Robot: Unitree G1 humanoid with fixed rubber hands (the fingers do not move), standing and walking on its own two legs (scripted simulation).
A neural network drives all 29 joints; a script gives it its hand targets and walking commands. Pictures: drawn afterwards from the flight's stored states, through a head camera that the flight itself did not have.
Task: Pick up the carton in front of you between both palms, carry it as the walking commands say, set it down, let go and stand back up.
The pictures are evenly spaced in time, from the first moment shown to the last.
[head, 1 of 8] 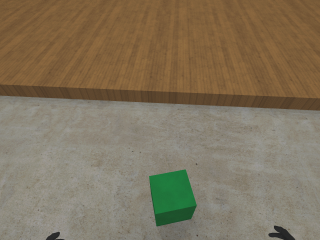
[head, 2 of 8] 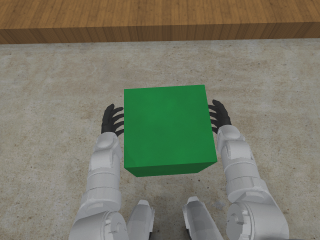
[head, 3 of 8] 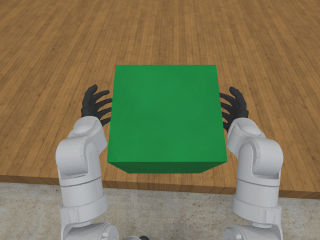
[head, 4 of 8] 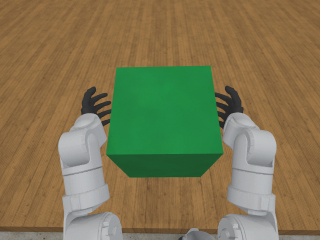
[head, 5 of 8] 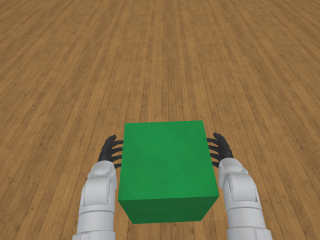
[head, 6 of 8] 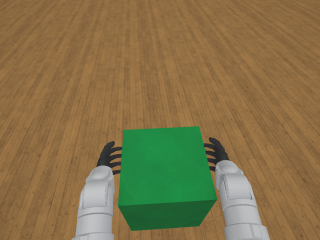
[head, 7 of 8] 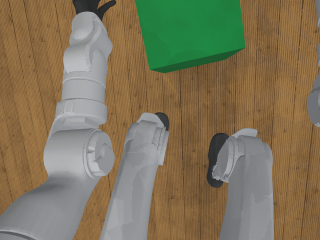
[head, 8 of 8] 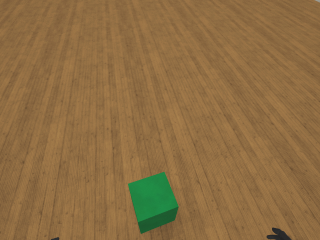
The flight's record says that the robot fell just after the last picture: no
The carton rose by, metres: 0.90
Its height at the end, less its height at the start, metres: +0.14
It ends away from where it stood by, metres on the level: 3.05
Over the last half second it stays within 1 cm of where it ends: yes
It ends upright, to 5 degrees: yes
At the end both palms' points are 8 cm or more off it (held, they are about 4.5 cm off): yes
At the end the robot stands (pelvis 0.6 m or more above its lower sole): yes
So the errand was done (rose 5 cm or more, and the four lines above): yes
